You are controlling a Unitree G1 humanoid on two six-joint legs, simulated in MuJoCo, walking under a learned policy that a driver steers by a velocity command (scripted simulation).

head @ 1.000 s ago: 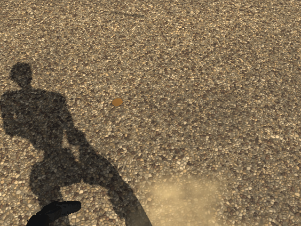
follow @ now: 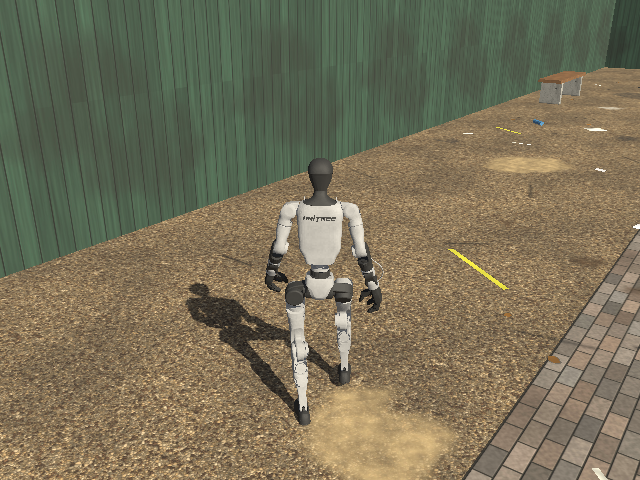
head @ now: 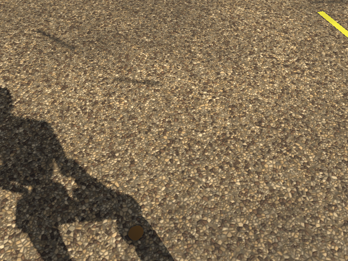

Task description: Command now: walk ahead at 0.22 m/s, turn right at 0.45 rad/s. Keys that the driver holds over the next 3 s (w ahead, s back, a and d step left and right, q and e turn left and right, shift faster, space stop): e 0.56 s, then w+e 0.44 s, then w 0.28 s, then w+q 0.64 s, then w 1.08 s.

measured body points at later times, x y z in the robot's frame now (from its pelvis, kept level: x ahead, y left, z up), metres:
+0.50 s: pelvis +0.13 +0.00 -0.01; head +0.17 -0.02 +0.44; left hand +0.35 +0.24 -0.10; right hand +0.20 -0.31 -0.12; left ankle +0.22 +0.14 -0.72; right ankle +0.18 -0.10 -0.74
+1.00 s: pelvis +0.22 -0.05 +0.00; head +0.23 -0.07 +0.45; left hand +0.54 +0.03 -0.07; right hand +0.07 -0.32 -0.12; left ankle +0.22 +0.13 -0.74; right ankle +0.19 -0.19 -0.73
